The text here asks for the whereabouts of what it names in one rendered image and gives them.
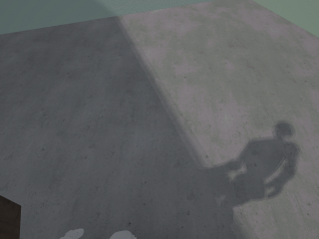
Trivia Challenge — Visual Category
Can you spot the robot left hand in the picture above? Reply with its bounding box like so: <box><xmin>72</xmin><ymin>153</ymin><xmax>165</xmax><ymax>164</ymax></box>
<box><xmin>60</xmin><ymin>228</ymin><xmax>85</xmax><ymax>239</ymax></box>

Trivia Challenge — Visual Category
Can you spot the table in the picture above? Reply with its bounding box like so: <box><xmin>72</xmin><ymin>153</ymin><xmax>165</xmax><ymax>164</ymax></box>
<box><xmin>0</xmin><ymin>195</ymin><xmax>22</xmax><ymax>239</ymax></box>

